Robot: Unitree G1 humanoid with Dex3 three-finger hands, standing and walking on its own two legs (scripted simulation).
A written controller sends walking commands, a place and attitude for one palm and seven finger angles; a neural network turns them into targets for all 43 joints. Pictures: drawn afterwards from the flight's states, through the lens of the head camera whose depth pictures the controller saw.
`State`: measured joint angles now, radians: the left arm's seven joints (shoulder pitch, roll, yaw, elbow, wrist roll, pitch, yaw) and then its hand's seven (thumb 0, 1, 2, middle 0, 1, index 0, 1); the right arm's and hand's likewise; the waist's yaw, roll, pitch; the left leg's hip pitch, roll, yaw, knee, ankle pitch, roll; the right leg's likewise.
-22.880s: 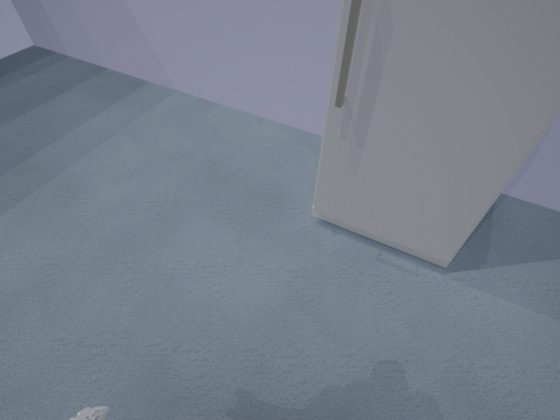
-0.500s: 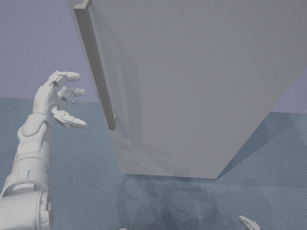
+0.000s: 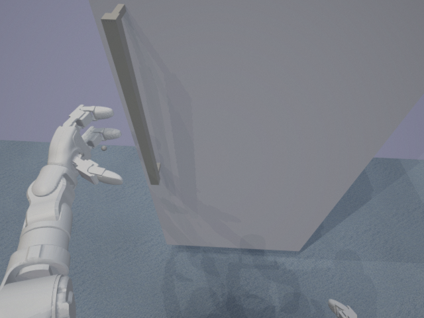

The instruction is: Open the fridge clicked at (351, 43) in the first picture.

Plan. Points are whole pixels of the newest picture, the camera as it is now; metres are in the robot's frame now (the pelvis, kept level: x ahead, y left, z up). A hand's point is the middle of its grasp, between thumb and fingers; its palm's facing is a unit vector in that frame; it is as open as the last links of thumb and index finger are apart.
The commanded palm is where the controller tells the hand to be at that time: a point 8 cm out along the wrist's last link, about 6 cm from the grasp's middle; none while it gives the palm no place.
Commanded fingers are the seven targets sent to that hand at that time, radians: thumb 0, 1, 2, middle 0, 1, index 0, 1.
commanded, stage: move the hooked fingers beside the handle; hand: left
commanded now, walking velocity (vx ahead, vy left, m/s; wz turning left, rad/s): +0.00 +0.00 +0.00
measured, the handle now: (142, 117) +0.47 +0.16 +0.12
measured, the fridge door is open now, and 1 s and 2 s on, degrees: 0 0 0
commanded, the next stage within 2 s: feel for the door with the fingertips in 0.22 s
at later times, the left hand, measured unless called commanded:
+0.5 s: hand (108, 150) +0.39 +0.21 +0.11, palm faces -0.05 -1.00 +0.01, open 14.0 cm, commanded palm +0.37 +0.25 +0.11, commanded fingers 0.00 -0.50 0.30 -0.30 -1.20 -0.30 -1.20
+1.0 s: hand (126, 143) +0.40 +0.18 +0.12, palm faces -0.03 -1.00 -0.02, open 14.0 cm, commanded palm +0.38 +0.23 +0.11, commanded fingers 0.00 -0.50 0.30 -0.30 -1.20 -0.30 -1.20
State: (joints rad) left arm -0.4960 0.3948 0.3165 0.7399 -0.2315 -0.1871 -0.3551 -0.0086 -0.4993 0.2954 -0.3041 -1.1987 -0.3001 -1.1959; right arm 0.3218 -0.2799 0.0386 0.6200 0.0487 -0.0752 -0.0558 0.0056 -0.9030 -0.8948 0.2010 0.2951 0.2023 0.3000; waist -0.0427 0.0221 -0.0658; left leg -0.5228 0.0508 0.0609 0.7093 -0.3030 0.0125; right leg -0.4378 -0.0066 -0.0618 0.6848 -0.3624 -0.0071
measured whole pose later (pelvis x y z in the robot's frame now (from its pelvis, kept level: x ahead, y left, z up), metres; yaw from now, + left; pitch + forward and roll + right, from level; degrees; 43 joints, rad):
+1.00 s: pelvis +0.00 -0.01 +0.00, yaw +0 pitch +6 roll -1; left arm -0.54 0.33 0.24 0.75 -0.19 -0.19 -0.25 -0.01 -0.50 0.30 -0.30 -1.20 -0.30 -1.20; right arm 0.31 -0.27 0.03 0.65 0.04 -0.08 -0.05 0.01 -0.90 -0.89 0.20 0.30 0.20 0.30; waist -0.04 0.02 -0.06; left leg -0.50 0.05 0.06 0.69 -0.29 0.01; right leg -0.42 -0.01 -0.06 0.67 -0.36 -0.01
